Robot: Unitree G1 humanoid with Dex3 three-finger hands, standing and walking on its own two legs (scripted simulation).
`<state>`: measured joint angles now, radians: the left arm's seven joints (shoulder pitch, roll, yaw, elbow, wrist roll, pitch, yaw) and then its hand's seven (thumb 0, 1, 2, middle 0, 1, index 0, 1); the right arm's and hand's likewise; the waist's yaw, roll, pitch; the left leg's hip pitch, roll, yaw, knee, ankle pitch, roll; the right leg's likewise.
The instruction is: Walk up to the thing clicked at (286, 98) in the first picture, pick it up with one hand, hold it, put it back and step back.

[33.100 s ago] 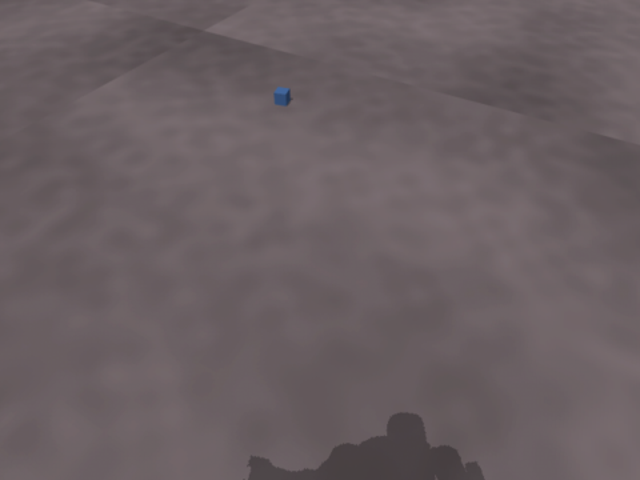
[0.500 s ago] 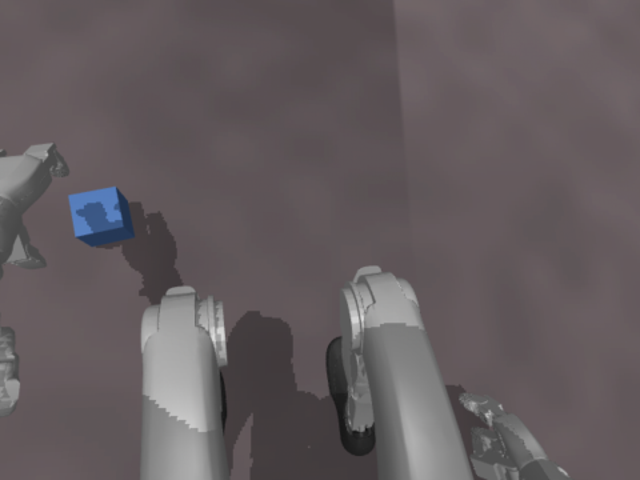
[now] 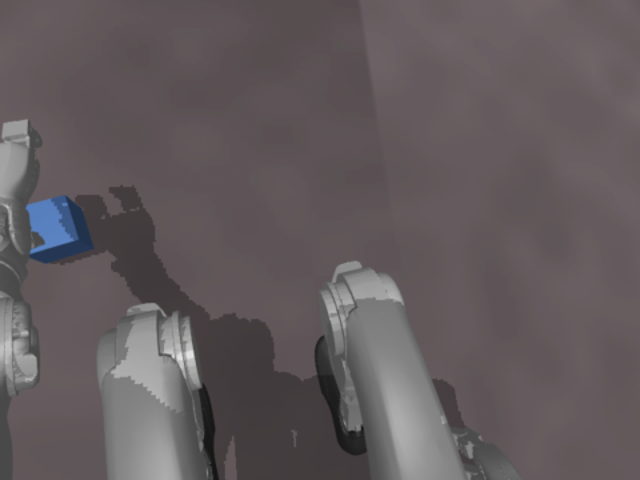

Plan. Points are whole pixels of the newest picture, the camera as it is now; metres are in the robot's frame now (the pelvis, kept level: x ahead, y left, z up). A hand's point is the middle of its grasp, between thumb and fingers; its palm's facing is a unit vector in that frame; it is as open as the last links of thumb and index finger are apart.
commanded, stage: home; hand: left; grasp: from above
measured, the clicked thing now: (55, 230) +0.47 +0.31 -0.30
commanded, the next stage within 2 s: none
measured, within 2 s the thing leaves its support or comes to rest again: neither
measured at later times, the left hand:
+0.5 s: hand out of the picture +0.31 +0.26 +0.05, palm faces -0.19 -0.73 -0.65, open 7.6 cm
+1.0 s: hand out of the picture +0.23 +0.21 +0.27, palm faces +0.19 -0.95 -0.23, open 7.4 cm
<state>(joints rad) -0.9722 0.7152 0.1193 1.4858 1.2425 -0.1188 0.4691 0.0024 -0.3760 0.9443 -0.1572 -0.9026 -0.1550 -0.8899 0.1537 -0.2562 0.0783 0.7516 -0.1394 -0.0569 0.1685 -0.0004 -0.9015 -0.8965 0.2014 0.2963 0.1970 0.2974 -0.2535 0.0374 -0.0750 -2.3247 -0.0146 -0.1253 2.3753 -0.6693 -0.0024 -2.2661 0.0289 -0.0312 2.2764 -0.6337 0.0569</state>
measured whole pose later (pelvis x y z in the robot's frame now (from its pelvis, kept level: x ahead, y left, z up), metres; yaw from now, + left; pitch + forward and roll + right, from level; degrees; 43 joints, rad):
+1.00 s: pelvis +0.05 +0.00 +0.33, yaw +7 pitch +16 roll -4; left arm 0.33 0.24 0.06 0.00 -0.06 0.43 0.08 0.01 0.90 0.90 -0.20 -0.30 -0.20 -0.30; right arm 0.28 -0.20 0.06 0.54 0.04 -0.13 -0.13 0.01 -0.91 -0.90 0.20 0.30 0.20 0.30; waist -0.07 0.04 -0.19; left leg -1.00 0.02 -0.09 1.24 -0.53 -0.02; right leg -0.95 0.00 -0.04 1.17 -0.50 0.02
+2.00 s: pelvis +0.08 +0.00 +0.38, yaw +8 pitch +10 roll -3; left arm 0.50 0.22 0.03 -0.13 -0.05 0.45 0.02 0.01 0.70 0.78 -0.18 -0.27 -0.18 -0.26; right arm 0.30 -0.22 0.04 0.55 0.01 -0.25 -0.18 0.01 -0.90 -0.90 0.20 0.30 0.20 0.30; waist -0.04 0.04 -0.16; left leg -0.69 0.02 -0.07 1.01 -0.49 -0.02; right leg -0.65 0.00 -0.03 0.94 -0.46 0.02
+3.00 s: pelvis +0.08 +0.00 +0.37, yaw +8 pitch +10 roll -3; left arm 0.51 0.23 0.03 -0.15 -0.05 0.46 0.02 0.01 0.70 0.78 -0.18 -0.26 -0.18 -0.26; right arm 0.30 -0.22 0.03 0.54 0.01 -0.24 -0.18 0.01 -0.90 -0.90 0.20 0.30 0.20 0.30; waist -0.03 0.04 -0.17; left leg -0.70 0.02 -0.08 1.02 -0.49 -0.02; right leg -0.66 0.00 -0.04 0.95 -0.47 0.02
